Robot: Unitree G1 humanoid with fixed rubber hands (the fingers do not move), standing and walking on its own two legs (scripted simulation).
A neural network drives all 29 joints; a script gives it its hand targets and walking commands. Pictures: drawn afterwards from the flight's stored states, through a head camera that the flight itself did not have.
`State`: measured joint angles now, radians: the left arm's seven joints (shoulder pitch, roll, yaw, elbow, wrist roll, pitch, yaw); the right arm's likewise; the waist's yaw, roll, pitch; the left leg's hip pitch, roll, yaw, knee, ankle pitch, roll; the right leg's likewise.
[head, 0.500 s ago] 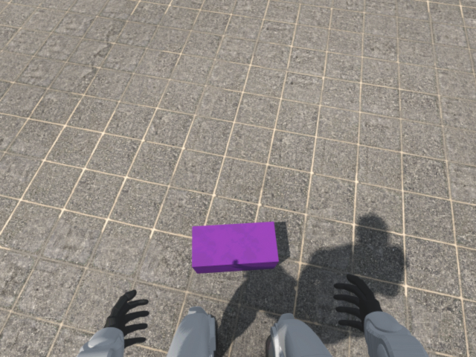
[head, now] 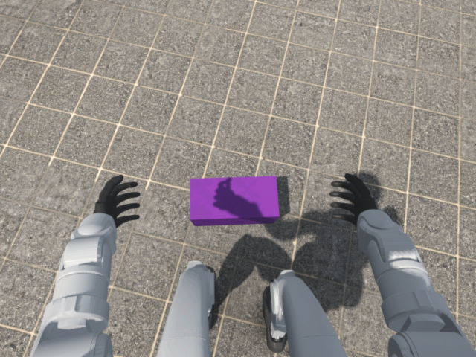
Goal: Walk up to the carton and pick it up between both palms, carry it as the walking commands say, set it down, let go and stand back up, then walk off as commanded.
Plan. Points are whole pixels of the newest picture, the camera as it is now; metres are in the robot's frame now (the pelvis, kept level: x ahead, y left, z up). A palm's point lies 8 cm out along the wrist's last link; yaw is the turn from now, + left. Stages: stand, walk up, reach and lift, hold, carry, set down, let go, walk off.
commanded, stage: reach and lift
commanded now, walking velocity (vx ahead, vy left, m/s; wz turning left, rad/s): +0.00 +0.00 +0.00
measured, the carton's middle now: (233, 202) +0.47 +0.02 -0.61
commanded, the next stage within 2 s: none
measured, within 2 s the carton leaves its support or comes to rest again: neither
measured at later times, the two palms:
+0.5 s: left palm (105, 158) +0.45 +0.28 -0.12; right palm (355, 149) +0.47 -0.21 -0.12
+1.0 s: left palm (119, 162) +0.47 +0.29 -0.21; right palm (329, 154) +0.50 -0.20 -0.22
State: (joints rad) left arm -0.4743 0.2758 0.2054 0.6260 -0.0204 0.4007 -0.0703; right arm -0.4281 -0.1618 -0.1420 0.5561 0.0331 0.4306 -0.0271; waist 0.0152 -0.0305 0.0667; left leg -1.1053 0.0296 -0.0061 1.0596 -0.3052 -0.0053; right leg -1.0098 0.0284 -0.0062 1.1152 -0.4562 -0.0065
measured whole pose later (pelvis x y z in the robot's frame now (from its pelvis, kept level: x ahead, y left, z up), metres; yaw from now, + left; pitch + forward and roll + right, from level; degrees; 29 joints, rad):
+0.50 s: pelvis +0.00 +0.01 -0.03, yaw -1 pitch +39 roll +0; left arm -0.88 0.35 0.33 0.82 -0.10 0.18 -0.04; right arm -0.89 -0.34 -0.23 0.81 0.08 0.17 0.04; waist 0.03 -0.03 -0.04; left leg -1.50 0.01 0.03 1.08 -0.26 0.02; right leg -1.43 0.02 0.05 1.17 -0.42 0.03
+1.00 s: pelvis -0.01 +0.00 -0.10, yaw -1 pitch +48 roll -1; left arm -1.07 0.43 0.42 0.94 -0.07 0.11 -0.13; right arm -1.06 -0.32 -0.27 0.84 0.03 0.16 0.00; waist 0.04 -0.02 -0.06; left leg -1.87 0.01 -0.02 1.36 -0.33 -0.01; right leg -1.78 0.04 0.01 1.45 -0.50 0.00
